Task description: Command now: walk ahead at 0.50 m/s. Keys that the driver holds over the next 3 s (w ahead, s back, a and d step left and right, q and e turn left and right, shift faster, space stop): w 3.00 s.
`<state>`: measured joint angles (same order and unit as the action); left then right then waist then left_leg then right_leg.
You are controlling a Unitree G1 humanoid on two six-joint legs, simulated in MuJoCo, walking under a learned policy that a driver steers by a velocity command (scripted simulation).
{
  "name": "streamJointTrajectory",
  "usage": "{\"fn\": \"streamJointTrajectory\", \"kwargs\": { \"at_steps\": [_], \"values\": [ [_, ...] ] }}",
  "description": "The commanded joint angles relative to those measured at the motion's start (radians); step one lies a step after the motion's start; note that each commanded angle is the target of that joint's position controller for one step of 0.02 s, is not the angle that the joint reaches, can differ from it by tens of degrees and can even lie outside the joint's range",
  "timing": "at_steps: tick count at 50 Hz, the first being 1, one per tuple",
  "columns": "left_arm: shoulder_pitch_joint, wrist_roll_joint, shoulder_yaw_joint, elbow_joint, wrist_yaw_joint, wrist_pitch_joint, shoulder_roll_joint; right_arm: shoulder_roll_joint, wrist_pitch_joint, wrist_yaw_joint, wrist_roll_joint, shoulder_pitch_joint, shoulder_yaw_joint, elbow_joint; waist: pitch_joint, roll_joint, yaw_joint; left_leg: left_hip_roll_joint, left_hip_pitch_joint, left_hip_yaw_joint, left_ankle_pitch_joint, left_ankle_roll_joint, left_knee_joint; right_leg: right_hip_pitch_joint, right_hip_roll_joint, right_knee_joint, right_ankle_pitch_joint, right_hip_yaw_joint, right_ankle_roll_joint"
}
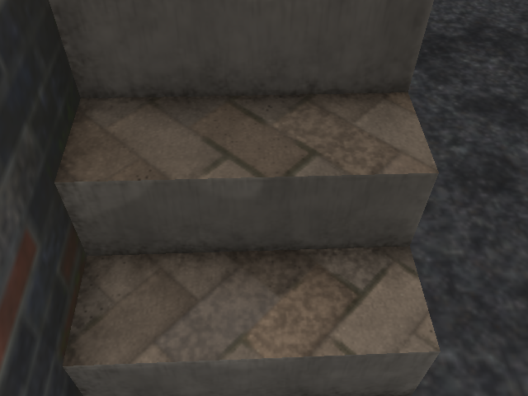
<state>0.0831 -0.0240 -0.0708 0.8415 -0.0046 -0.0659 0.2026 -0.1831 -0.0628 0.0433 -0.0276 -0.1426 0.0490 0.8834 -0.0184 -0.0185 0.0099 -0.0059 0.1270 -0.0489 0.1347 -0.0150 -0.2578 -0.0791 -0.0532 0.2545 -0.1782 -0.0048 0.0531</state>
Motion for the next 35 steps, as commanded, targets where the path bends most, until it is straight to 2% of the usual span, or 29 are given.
{"fn": "streamJointTrajectory", "kwargs": {
  "at_steps": [1,4,6,9,10,11,14,15,16,20,21,22,35],
  "values": [
    [-0.055,-0.001,0.020,-0.070,-0.001,-0.015,0.082,-0.089,-0.014,0.002,0.003,0.019,-0.021,-0.054,0.082,0.005,0.002,0.152,-0.062,0.136,-0.138,-0.031,0.018,-0.016,0.179,-0.027,0.208,-0.136,-0.007],
    [-0.051,0.004,0.020,-0.069,-0.002,-0.015,0.080,-0.086,-0.012,0.003,-0.003,0.038,-0.018,-0.061,0.075,0.026,-0.006,0.151,-0.049,0.138,-0.161,-0.032,0.012,-0.010,0.180,-0.023,0.219,-0.137,-0.001],
    [-0.050,-0.002,0.020,-0.070,-0.002,-0.015,0.082,-0.083,-0.013,0.002,0.004,0.018,-0.021,-0.055,0.089,0.003,0.003,0.153,-0.063,0.135,-0.140,-0.031,0.017,-0.013,0.179,-0.023,0.216,-0.137,-0.006],
    [-0.056,-0.001,0.021,-0.074,0.000,-0.015,0.079,-0.087,-0.013,0.002,0.002,0.021,-0.024,-0.055,0.080,0.008,0.002,0.152,-0.061,0.135,-0.142,-0.031,0.017,-0.018,0.178,-0.026,0.212,-0.138,-0.006],
    [-0.051,0.004,0.021,-0.071,-0.002,-0.015,0.078,-0.084,-0.012,0.004,-0.003,0.038,-0.020,-0.061,0.075,0.026,-0.006,0.151,-0.049,0.137,-0.160,-0.032,0.010,-0.010,0.179,-0.023,0.223,-0.138,0.000],
    [-0.049,-0.002,0.021,-0.072,-0.002,-0.015,0.081,-0.081,-0.013,0.002,0.003,0.020,-0.023,-0.056,0.087,0.006,0.003,0.153,-0.063,0.134,-0.143,-0.031,0.016,-0.014,0.178,-0.023,0.218,-0.138,-0.006],
    [-0.054,-0.001,0.022,-0.075,0.000,-0.015,0.078,-0.085,-0.013,0.002,0.003,0.022,-0.025,-0.054,0.081,0.009,0.002,0.152,-0.060,0.134,-0.143,-0.030,0.016,-0.017,0.178,-0.025,0.215,-0.139,-0.006],
    [-0.050,0.004,0.021,-0.072,-0.003,-0.015,0.076,-0.083,-0.011,0.004,-0.003,0.039,-0.021,-0.061,0.076,0.027,-0.006,0.150,-0.048,0.137,-0.161,-0.032,0.010,-0.009,0.179,-0.022,0.226,-0.139,0.000],
    [-0.048,-0.002,0.022,-0.074,-0.002,-0.015,0.079,-0.080,-0.013,0.002,0.003,0.020,-0.024,-0.056,0.088,0.006,0.003,0.153,-0.062,0.134,-0.143,-0.031,0.015,-0.013,0.178,-0.022,0.221,-0.139,-0.005],
    [-0.053,-0.001,0.023,-0.077,0.000,-0.015,0.077,-0.083,-0.013,0.002,0.003,0.022,-0.026,-0.055,0.081,0.010,0.001,0.151,-0.059,0.134,-0.143,-0.030,0.015,-0.016,0.177,-0.025,0.219,-0.140,-0.006],
    [-0.049,0.003,0.023,-0.074,-0.003,-0.015,0.076,-0.081,-0.011,0.004,-0.003,0.039,-0.022,-0.061,0.076,0.028,-0.006,0.150,-0.047,0.136,-0.161,-0.031,0.009,-0.008,0.178,-0.021,0.228,-0.140,0.000],
    [-0.047,-0.002,0.023,-0.075,-0.002,-0.015,0.078,-0.078,-0.013,0.003,0.004,0.020,-0.025,-0.056,0.089,0.006,0.003,0.152,-0.061,0.133,-0.143,-0.030,0.014,-0.012,0.177,-0.021,0.224,-0.140,-0.005],
    [-0.050,-0.001,0.026,-0.081,-0.001,-0.015,0.073,-0.079,-0.012,0.003,0.004,0.020,-0.029,-0.055,0.082,0.011,0.001,0.151,-0.056,0.133,-0.142,-0.029,0.013,-0.014,0.175,-0.022,0.225,-0.142,-0.005]
  ]
}}
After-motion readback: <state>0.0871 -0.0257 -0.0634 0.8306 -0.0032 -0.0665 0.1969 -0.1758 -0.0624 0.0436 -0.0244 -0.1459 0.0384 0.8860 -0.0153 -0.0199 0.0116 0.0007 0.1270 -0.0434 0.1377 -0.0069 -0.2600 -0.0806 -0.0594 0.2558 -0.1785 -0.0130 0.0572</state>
